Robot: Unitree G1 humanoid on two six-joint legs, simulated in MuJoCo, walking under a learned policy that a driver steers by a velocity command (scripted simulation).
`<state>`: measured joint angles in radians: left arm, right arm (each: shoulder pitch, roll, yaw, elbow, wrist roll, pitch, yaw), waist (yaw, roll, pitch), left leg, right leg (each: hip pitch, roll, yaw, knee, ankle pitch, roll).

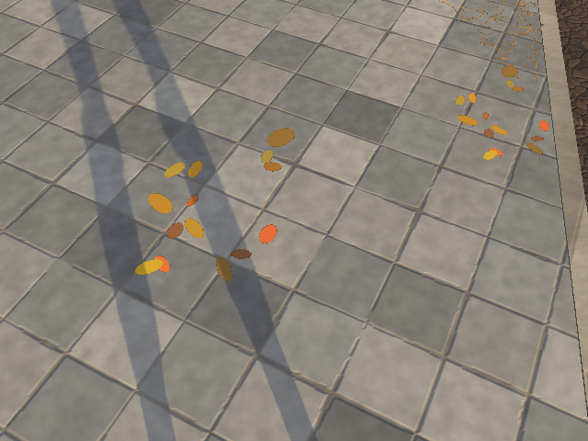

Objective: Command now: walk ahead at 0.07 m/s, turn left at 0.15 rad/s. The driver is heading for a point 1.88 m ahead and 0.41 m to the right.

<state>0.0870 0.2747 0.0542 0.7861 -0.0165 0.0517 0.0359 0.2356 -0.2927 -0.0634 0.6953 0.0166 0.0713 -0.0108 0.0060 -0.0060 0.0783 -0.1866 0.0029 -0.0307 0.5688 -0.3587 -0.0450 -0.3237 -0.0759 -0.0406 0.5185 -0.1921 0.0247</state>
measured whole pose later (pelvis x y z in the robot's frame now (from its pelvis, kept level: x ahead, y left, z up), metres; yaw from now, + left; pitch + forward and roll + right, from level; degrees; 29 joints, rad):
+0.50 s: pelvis +0.10 -0.02 +0.00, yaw +0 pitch +2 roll +0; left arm 0.09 0.30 0.05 0.81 -0.03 -0.08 -0.05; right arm 0.44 -0.30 -0.06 0.83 0.02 -0.04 -0.01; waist -0.07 0.00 -0.02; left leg 0.08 0.03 -0.04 0.26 -0.37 -0.02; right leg -0.43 -0.03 -0.04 0.51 -0.13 -0.03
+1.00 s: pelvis +0.37 -0.04 +0.00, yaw +0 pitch +3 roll -1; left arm 0.40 0.29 0.04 0.92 -0.02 -0.06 0.00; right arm 0.03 -0.25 -0.03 0.66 0.02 -0.09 0.05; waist 0.09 0.03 0.04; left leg -0.58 0.04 0.02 0.50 0.03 0.04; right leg 0.13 0.04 -0.04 0.20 -0.38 -0.03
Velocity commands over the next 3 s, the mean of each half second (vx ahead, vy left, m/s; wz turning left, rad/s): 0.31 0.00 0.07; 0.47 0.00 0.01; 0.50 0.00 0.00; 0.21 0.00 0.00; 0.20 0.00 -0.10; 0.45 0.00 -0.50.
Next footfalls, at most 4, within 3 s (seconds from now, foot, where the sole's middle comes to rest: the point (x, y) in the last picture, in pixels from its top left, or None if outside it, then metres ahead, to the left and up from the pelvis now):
0.52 right None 0.24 -0.14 -0.77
1.04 left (274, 380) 0.59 0.07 -0.77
1.56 right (370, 274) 0.88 -0.17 -0.77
1.96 left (280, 256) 0.93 0.07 -0.77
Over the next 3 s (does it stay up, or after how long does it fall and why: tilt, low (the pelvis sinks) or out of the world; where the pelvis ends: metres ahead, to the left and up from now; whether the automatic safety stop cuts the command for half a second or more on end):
stays up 1.16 -0.14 0.00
